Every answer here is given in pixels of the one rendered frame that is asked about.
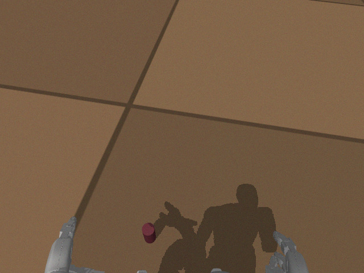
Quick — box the can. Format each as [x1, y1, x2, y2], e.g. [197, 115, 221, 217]
[142, 223, 156, 243]

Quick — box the left robot hand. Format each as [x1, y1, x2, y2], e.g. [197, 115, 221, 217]
[44, 216, 105, 273]

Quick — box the right robot hand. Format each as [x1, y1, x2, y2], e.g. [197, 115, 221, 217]
[265, 231, 309, 273]

